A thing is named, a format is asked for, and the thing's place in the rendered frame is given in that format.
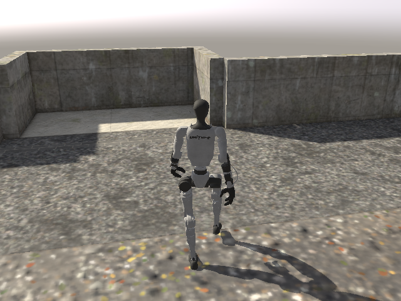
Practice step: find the left robot upper arm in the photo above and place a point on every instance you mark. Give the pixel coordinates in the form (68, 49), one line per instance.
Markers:
(178, 141)

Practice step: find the left robot forearm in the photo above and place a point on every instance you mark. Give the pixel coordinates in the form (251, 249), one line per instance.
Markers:
(174, 162)

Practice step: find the right robot hand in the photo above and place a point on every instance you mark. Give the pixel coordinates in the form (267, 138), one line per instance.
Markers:
(231, 192)

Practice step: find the robot left foot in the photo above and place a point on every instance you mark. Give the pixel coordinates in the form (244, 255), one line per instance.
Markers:
(193, 264)

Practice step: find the left robot hand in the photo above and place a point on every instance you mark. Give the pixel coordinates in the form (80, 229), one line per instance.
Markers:
(179, 169)

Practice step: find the right robot upper arm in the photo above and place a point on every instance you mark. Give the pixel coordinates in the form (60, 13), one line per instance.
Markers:
(222, 144)

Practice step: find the left robot thigh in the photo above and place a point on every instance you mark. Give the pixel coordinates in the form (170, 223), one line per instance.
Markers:
(185, 186)

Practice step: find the right robot forearm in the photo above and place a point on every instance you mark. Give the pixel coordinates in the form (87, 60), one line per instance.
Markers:
(226, 167)

